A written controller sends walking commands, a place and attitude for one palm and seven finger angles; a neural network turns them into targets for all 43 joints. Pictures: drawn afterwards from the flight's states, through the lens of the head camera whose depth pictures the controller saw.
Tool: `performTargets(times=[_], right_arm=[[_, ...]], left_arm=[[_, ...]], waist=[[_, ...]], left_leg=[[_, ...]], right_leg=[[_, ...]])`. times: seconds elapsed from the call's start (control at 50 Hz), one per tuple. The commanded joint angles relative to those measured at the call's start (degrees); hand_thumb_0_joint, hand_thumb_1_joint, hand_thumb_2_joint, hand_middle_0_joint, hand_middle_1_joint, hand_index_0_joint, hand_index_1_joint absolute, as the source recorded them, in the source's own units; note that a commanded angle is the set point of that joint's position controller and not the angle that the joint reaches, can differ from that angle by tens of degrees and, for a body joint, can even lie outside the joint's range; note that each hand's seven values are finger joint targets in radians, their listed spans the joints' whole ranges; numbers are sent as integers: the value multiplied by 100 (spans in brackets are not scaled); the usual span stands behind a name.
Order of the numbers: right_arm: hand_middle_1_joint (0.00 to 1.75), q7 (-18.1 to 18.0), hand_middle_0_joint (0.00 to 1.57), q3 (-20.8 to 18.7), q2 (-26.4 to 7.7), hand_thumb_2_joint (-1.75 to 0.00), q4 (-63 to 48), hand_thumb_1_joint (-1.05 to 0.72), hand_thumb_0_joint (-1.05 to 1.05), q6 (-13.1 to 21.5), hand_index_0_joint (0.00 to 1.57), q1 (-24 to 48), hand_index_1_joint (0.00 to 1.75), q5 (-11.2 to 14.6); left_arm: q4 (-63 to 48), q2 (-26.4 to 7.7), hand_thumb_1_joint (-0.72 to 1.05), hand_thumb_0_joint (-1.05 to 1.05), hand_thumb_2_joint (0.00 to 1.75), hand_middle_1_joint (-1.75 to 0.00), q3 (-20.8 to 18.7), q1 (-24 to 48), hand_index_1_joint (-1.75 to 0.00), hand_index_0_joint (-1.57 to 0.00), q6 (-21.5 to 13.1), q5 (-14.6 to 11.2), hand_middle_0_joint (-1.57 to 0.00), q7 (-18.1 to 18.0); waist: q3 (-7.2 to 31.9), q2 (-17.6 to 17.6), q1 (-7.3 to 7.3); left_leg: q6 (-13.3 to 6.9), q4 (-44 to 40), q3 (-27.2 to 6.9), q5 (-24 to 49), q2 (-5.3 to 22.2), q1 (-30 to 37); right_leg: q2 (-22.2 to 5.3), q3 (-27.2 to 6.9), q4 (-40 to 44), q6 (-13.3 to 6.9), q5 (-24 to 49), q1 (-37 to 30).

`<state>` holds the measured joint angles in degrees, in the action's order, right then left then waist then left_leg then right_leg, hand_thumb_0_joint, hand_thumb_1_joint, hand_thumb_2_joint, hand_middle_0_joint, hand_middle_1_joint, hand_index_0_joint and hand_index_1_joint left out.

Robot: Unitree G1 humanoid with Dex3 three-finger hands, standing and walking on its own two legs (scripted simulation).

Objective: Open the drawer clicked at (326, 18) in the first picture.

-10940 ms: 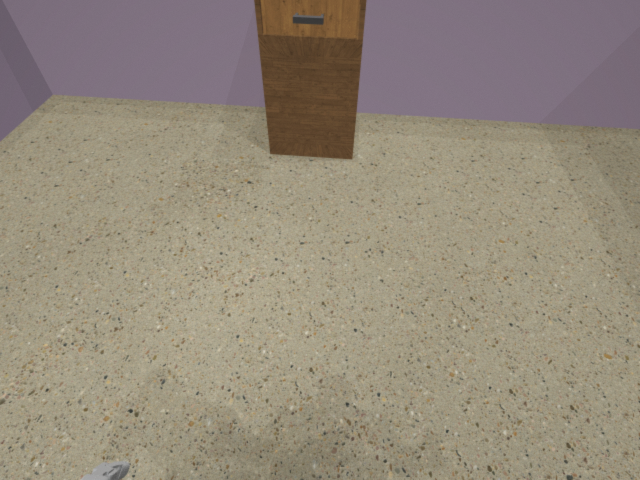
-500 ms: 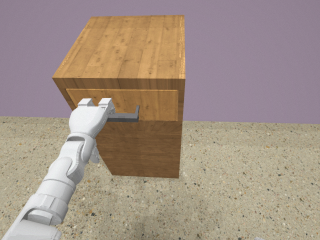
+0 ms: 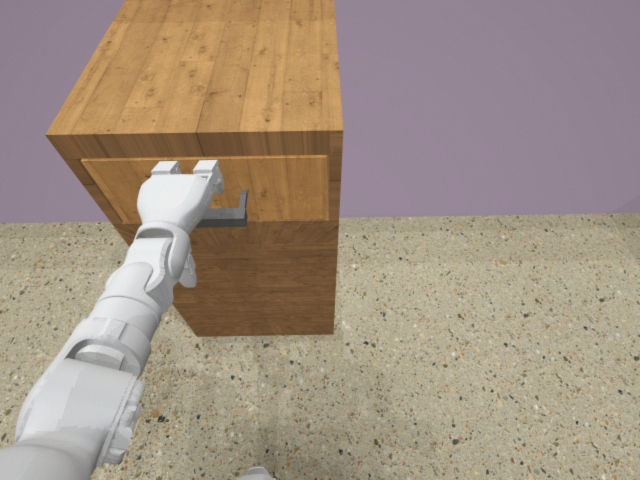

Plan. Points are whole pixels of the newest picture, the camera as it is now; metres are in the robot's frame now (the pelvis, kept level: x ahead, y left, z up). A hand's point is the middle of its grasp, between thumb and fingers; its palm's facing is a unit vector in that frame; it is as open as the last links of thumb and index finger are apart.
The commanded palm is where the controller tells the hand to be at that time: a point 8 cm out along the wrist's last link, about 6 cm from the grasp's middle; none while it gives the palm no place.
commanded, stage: move the hooked fingers above the handle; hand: left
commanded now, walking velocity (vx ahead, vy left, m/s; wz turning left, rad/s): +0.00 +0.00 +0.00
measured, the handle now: (212, 207) +0.55 +0.17 -0.05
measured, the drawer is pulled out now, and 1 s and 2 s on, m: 0.00 0.00 0.00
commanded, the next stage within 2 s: lower the fingers behind the handle in 0.90 s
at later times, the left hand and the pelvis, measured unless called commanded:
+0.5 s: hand (191, 210) +0.50 +0.19 +0.01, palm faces -0.07 -0.04 -1.00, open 13.9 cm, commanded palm +0.49 +0.18 +0.07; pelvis +0.00 +0.02 -0.01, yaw -2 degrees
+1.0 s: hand (199, 208) +0.50 +0.18 +0.01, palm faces -0.09 -0.04 -1.00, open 13.8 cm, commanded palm +0.49 +0.17 +0.07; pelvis +0.01 +0.02 -0.01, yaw -1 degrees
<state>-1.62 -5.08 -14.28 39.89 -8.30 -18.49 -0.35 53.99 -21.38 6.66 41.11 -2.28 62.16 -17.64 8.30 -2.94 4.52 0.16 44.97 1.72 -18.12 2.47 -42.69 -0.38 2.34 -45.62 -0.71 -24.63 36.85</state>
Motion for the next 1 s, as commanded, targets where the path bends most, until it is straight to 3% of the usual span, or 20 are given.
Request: performTargets(times=[0.0, 0.04, 0.08, 0.12, 0.18, 0.3, 0.34, 0.4, 0.46, 0.52, 0.56, 0.6, 0.62, 0.72, 0.8, 0.82, 0.86, 0.9, 0.92, 0.98], right_arm=[[30, -18, 20, -233, -764, -90, -325, -90, 0, 148, 20, -597, 30, -48], [30, -13, 20, -220, -782, -90, -306, -90, 0, 161, 20, -658, 30, -54], [30, -15, 20, -216, -814, -90, -276, -90, 0, 190, 20, -741, 30, -41], [30, -15, 20, -223, -822, -90, -283, -90, 0, 212, 20, -833, 30, -51], [30, -31, 20, -224, -847, -90, -216, -90, 0, 259, 20, -981, 30, -56], [30, -58, 20, -214, -879, -90, -228, -90, 0, 269, 20, -1125, 30, -87], [30, -21, 20, -219, -845, -90, -226, -90, 0, 267, 20, -1139, 30, -99], [30, 0, 20, -233, -875, -90, -220, -90, 0, 247, 20, -1186, 30, -88], [30, 10, 20, -266, -886, -90, -185, -90, 0, 228, 20, -1205, 30, -97], [30, 24, 20, -291, -875, -90, -120, -90, 0, 245, 20, -1210, 30, -108], [30, 17, 20, -286, -886, -90, -96, -90, 0, 256, 20, -1224, 30, -107], [30, 14, 20, -263, -899, -90, -79, -90, 0, 253, 20, -1211, 30, -120], [30, 28, 20, -266, -879, -90, -100, -90, 0, 257, 20, -1192, 30, -128], [30, 68, 20, -224, -892, -90, -154, -90, 0, 186, 20, -1153, 30, -125], [30, 57, 20, -217, -892, -90, -217, -90, 0, 128, 20, -1126, 30, -106], [30, 51, 20, -213, -875, -90, -214, -90, 0, 121, 20, -1106, 30, -103], [30, 30, 20, -211, -889, -90, -243, -90, 0, 113, 20, -1118, 30, -89], [30, 10, 20, -200, -863, -90, -261, -90, 0, 114, 20, -1088, 30, -78], [30, -5, 20, -207, -875, -90, -250, -90, 0, 120, 20, -1103, 30, -80], [30, -20, 20, -208, -856, -90, -238, -90, 0, 134, 20, -1110, 30, -87]], left_arm=[[-737, -1297, -50, 0, 30, -120, -482, 2797, -120, -30, 82, 47, -30, -438], [-440, -1348, -50, 0, 30, -120, -536, 2888, -120, -30, 196, 75, -30, -487], [-327, -1422, -50, 0, 30, -120, -509, 3154, -120, -30, 286, 97, -30, -512], [-231, -1382, -50, 0, 30, -120, -468, 3195, -120, -30, 343, 94, -30, -483], [-82, -1359, -50, 0, 30, -120, -394, 3506, -120, -30, 321, 71, -30, -401], [-152, -1847, -50, 0, 30, -120, -783, 3329, -120, -30, 169, 125, -30, -352], [-174, -1629, -50, 0, 30, -120, -671, 3269, -120, -30, 166, 100, -30, -358], [-130, -1622, -50, 0, 30, -120, -679, 3070, -120, -30, 190, 64, -30, -357], [-385, -1472, -50, 0, 30, -120, -547, 3286, -120, -30, 134, 73, -30, -333], [-476, -1185, -50, 0, 30, -120, -322, 3561, -120, -30, 84, 21, -30, -339], [-440, -1191, -50, 0, 30, -120, -318, 3674, -120, -30, 47, 5, -30, -358], [-425, -1368, -50, 0, 30, -120, -449, 3728, -120, -30, 66, 61, -30, -431], [-444, -1223, -50, 0, 30, -120, -358, 3751, -120, -30, 90, 58, -30, -471], [-100, -1408, -50, 0, 30, -120, -530, 3577, -120, -30, 361, 118, -30, -550], [-71, -1388, -50, 0, 30, -120, -498, 3568, -120, -30, 499, 125, -30, -506], [-78, -1170, -50, 0, 30, -120, -305, 3621, -120, -30, 520, 95, -30, -471], [-67, -1326, -50, 0, 30, -120, -453, 3523, -120, -30, 480, 63, -30, -403], [-104, -1135, -50, 0, 30, -120, -277, 3549, -120, -30, 429, 5, -30, -319], [-210, -1310, -50, 0, 30, -120, -409, 3576, -120, -30, 368, 22, -30, -308], [-292, -1348, -50, 0, 30, -120, -455, 3481, -120, -30, 216, 31, -30, -302]], waist=[[2214, 142, 200], [2146, 292, 233], [2095, 140, 319], [2323, 117, 345], [2326, 177, 514], [2607, -65, 352], [2604, -136, 346], [2493, -77, 327], [2600, -220, 386], [2401, -223, 535], [2411, -163, 595], [2442, -311, 548], [2469, -336, 557], [2530, -369, 466], [2575, -262, 468], [2525, -219, 552], [2538, -141, 491], [2373, -23, 553], [2443, -77, 509], [2498, -120, 486]], left_leg=[[-316, -6, 53, 1771, -370, 1708], [-311, 9, 28, 1670, -369, 1494], [-320, 33, 51, 1535, -339, 1446], [-324, 87, 45, 1617, -342, 1490], [-337, 174, 1, 1542, -297, 1478], [-321, 231, -18, 1813, -269, 1485], [-308, 245, -30, 1966, -261, 1574], [-302, 209, -15, 1923, -249, 1549], [-280, 214, -84, 2091, -205, 1866], [-279, 197, -157, 1917, -167, 2031], [-283, 206, -202, 1851, -165, 2055], [-264, 227, -229, 1914, -169, 2064], [-266, 251, -223, 1970, -179, 2101], [-232, 261, -200, 2181, -179, 2023], [-241, 245, -171, 2210, -192, 2008], [-254, 238, -155, 2167, -187, 2028], [-253, 202, -167, 2154, -187, 2026], [-277, 178, -132, 2024, -199, 1926], [-275, 173, -129, 2031, -193, 1929], [-276, 201, -143, 2068, -197, 1970]], right_leg=[[338, -115, 510, -92, 2338, -263], [357, -85, 479, -95, 2219, -219], [362, -101, 480, -81, 2087, -53], [375, -104, 447, -80, 2144, -79], [391, -82, 420, -61, 1993, 163], [423, -54, 306, -88, 2126, 102], [445, -18, 297, -111, 2142, 159], [461, -5, 351, -98, 2121, 142], [477, 29, 327, -112, 2036, 361], [486, 69, 396, -113, 1720, 657], [484, 81, 382, -104, 1631, 756], [478, 97, 311, -127, 1621, 821], [488, 109, 308, -131, 1652, 845], [490, 148, 247, -140, 1817, 715], [483, 123, 294, -125, 1947, 554], [483, 116, 323, -112, 1957, 566], [473, 106, 342, -110, 1955, 472], [466, 83, 400, -96, 1972, 424], [458, 73, 380, -98, 1990, 372], [458, 63, 363, -104, 2005, 386]])
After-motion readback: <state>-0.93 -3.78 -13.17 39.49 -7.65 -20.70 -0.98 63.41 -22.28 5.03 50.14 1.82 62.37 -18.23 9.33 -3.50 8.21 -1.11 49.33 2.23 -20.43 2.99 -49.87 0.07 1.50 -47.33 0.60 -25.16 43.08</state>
